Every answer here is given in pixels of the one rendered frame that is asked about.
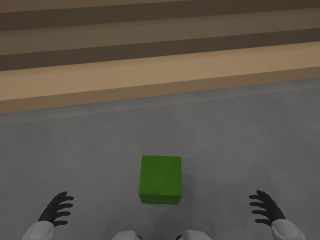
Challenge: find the right robot hand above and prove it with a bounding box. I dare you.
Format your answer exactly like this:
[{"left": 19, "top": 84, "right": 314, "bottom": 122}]
[{"left": 249, "top": 190, "right": 286, "bottom": 227}]

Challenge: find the right robot thigh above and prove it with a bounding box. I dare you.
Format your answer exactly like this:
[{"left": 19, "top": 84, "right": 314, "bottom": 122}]
[{"left": 178, "top": 230, "right": 212, "bottom": 240}]

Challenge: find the robot right forearm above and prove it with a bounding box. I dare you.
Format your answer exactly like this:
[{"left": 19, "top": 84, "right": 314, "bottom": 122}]
[{"left": 271, "top": 219, "right": 305, "bottom": 240}]

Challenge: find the left robot hand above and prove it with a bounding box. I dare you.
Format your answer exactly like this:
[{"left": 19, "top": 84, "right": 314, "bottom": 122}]
[{"left": 38, "top": 191, "right": 74, "bottom": 227}]

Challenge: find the carton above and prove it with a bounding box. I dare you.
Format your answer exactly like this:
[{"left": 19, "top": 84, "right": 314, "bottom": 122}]
[{"left": 139, "top": 155, "right": 182, "bottom": 205}]

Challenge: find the robot left forearm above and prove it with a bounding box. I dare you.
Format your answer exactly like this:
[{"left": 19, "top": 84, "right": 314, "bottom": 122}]
[{"left": 21, "top": 221, "right": 54, "bottom": 240}]

